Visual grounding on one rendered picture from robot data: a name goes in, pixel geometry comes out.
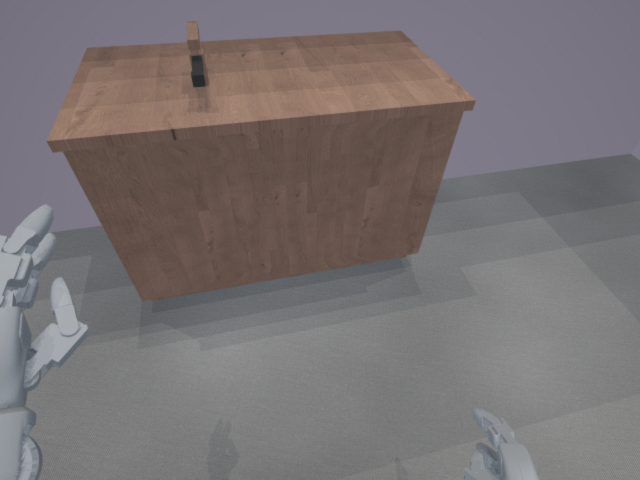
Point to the tap lever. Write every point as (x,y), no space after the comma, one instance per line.
(197,72)

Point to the robot left hand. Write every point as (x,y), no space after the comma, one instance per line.
(22,258)

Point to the counter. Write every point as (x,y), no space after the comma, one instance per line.
(301,154)

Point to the robot left forearm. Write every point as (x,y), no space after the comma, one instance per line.
(20,455)

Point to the robot right hand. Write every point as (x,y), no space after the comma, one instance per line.
(511,461)

